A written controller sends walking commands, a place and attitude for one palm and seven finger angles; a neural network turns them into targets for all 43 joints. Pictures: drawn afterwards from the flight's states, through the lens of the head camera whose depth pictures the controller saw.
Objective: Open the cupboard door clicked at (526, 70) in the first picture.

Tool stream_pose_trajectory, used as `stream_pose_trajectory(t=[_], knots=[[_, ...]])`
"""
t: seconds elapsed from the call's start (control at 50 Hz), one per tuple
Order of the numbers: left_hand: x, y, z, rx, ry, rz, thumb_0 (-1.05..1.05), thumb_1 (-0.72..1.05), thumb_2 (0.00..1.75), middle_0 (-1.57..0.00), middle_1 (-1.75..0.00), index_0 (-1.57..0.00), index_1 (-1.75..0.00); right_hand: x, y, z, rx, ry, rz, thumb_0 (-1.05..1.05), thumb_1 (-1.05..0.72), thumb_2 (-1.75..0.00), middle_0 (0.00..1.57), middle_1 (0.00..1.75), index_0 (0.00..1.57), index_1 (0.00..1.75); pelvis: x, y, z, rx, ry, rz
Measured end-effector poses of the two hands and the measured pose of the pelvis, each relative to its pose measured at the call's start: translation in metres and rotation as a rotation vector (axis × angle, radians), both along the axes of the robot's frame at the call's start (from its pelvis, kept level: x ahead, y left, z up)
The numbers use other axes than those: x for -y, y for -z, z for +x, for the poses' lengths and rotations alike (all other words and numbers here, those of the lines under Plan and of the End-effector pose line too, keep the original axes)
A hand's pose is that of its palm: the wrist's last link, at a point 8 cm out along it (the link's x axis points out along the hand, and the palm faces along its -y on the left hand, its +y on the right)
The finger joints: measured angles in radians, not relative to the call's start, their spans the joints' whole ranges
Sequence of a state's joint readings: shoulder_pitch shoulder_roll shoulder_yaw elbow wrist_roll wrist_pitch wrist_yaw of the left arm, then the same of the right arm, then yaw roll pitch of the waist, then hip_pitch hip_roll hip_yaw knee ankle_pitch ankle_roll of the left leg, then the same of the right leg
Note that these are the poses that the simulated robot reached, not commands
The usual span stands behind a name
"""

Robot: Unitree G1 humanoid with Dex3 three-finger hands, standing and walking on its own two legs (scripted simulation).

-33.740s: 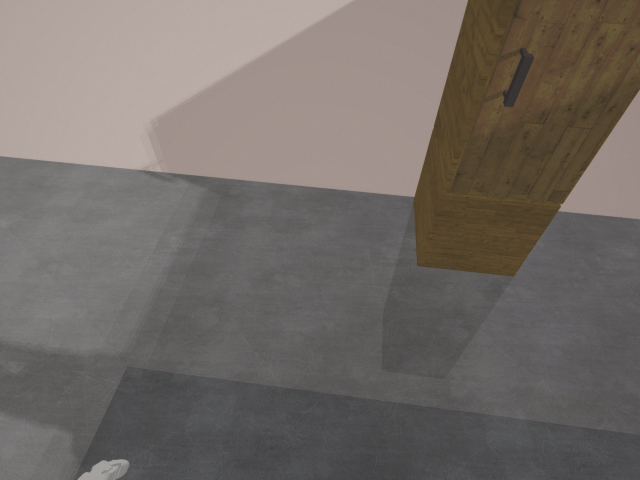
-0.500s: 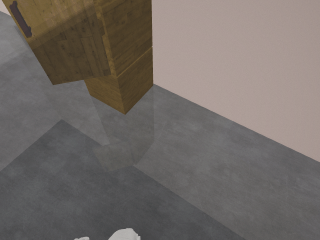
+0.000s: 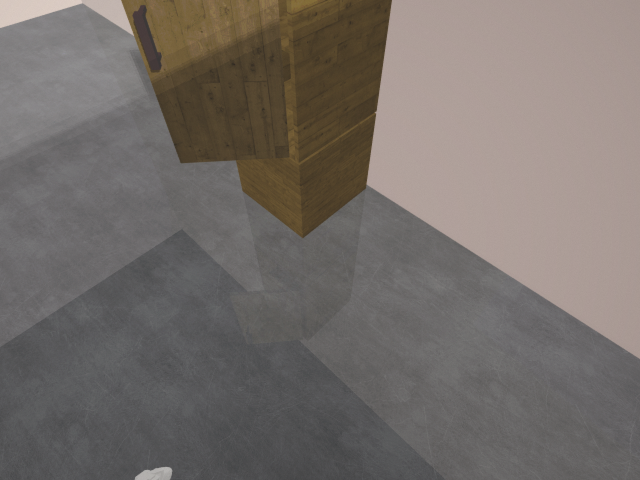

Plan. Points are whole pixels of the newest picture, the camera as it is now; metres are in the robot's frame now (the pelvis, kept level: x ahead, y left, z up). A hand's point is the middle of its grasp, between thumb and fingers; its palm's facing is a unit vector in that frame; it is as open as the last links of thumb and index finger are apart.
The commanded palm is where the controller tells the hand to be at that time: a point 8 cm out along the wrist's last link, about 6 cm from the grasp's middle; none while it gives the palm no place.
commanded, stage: take the last steps up to it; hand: left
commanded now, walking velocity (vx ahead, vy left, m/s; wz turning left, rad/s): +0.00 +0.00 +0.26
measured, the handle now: (149, 37) +0.97 +0.44 +0.05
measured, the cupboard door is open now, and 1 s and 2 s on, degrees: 49 49 49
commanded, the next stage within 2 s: come to a stop and stand still in 1.48 s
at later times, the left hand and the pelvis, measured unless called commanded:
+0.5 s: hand out of the picture -0.03 +0.25 -0.18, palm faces +0.20 -0.96 -0.19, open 7.4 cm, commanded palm none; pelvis +0.04 +0.06 +0.00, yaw +8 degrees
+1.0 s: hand (189, 349) +0.32 +0.24 -0.16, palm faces +0.10 -0.98 -0.17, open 7.4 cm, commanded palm none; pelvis +0.20 +0.06 -0.01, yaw +8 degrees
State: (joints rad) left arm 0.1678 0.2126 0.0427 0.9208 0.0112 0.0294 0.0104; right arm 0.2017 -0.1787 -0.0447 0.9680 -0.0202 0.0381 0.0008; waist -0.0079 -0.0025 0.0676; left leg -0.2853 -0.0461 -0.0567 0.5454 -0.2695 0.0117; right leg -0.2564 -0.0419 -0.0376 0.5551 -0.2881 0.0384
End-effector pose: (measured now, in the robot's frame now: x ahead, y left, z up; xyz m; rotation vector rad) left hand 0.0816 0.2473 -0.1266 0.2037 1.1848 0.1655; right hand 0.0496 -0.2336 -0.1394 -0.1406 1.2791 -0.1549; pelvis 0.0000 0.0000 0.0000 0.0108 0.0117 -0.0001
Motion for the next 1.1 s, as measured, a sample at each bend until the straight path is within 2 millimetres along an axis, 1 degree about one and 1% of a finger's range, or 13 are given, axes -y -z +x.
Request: stream_pose_trajectory(t=[0.12,0.24,0.32,0.4,0.44,0.48,0.56,0.68,0.8,0.9,0.96,1.0,1.1], knots=[[0.025,-0.005,-0.023,-0.012,-0.032,-0.019,0.00,0.91,0.89,-0.20,-0.30,-0.20,-0.30,0.016,0.004,-0.003,-0.051,-0.007,0.005,0.00,-0.91,-0.90,0.20,0.30,0.20,0.30,0.008,-0.004,-0.001,0.022,-0.045,0.005],[0.015,-0.005,-0.058,-0.051,-0.121,-0.032,0.00,0.93,0.89,-0.21,-0.30,-0.20,-0.30,0.014,-0.009,0.013,-0.057,-0.071,-0.014,0.00,-0.91,-0.90,0.20,0.30,0.20,0.30,0.003,-0.011,0.003,0.020,-0.095,0.011],[0.001,0.001,-0.091,-0.111,-0.189,-0.053,0.00,0.92,0.89,-0.21,-0.30,-0.20,-0.30,-0.001,-0.017,0.041,-0.034,-0.141,-0.029,0.00,-0.91,-0.90,0.20,0.30,0.20,0.30,-0.011,-0.011,0.010,0.015,-0.123,0.011],[-0.021,0.015,-0.124,-0.207,-0.252,-0.081,0.00,0.91,0.89,-0.21,-0.30,-0.20,-0.30,-0.030,-0.021,0.079,0.044,-0.205,-0.050,0.00,-0.91,-0.90,0.20,0.30,0.20,0.30,-0.036,-0.004,0.022,0.012,-0.143,0.001],[-0.034,0.025,-0.134,-0.261,-0.268,-0.091,0.00,0.91,0.89,-0.20,-0.30,-0.20,-0.30,-0.044,-0.018,0.093,0.092,-0.218,-0.066,0.00,-0.91,-0.90,0.20,0.30,0.20,0.30,-0.049,0.004,0.027,0.011,-0.146,-0.006],[-0.045,0.026,-0.132,-0.297,-0.260,-0.089,0.00,0.91,0.89,-0.20,-0.30,-0.20,-0.30,-0.057,-0.020,0.096,0.112,-0.215,-0.069,0.00,-0.91,-0.90,0.20,0.30,0.20,0.30,-0.058,0.003,0.033,0.014,-0.138,-0.005],[-0.063,0.018,-0.093,-0.250,-0.237,-0.088,0.01,0.91,0.90,-0.20,-0.30,-0.20,-0.30,-0.080,-0.022,0.081,0.060,-0.192,-0.049,0.00,-0.91,-0.90,0.20,0.30,0.20,0.30,-0.071,-0.007,0.050,0.018,-0.139,-0.007],[-0.076,0.007,-0.003,-0.098,-0.189,-0.085,0.01,0.91,0.90,-0.20,-0.30,-0.20,-0.30,-0.100,-0.016,0.041,-0.104,-0.126,-0.004,0.00,-0.92,-0.90,0.20,0.30,0.20,0.30,-0.084,-0.013,0.081,0.027,-0.143,-0.004],[-0.070,0.001,0.096,0.007,-0.103,-0.084,0.01,0.91,0.90,-0.20,-0.30,-0.20,-0.30,-0.111,-0.008,0.009,-0.261,-0.039,0.039,0.00,-0.92,-0.90,0.20,0.30,0.20,0.30,-0.085,-0.008,0.119,0.031,-0.132,0.013],[-0.054,0.000,0.183,0.082,-0.018,-0.075,0.01,0.91,0.90,-0.20,-0.30,-0.20,-0.30,-0.109,-0.002,0.002,-0.376,0.026,0.065,0.00,-0.91,-0.90,0.20,0.30,0.20,0.30,-0.076,0.002,0.161,0.029,-0.118,0.018],[-0.046,0.003,0.221,0.156,-0.016,-0.066,0.00,0.91,0.90,-0.20,-0.30,-0.20,-0.30,-0.101,0.006,0.015,-0.431,0.040,0.075,0.00,-0.91,-0.90,0.20,0.30,0.20,0.30,-0.067,0.012,0.187,0.040,-0.128,0.014],[-0.042,0.002,0.227,0.167,-0.042,-0.069,0.00,0.91,0.90,-0.20,-0.30,-0.20,-0.30,-0.093,0.007,0.039,-0.424,0.032,0.068,0.00,-0.91,-0.90,0.20,0.30,0.20,0.30,-0.064,0.010,0.199,0.050,-0.141,0.006],[-0.044,-0.003,0.209,0.095,-0.160,-0.058,-0.02,0.94,0.89,-0.20,-0.30,-0.20,-0.30,-0.077,0.002,0.141,-0.257,-0.033,0.034,0.01,-0.91,-0.90,0.20,0.30,0.20,0.30,-0.062,-0.005,0.229,0.031,-0.153,-0.005]])
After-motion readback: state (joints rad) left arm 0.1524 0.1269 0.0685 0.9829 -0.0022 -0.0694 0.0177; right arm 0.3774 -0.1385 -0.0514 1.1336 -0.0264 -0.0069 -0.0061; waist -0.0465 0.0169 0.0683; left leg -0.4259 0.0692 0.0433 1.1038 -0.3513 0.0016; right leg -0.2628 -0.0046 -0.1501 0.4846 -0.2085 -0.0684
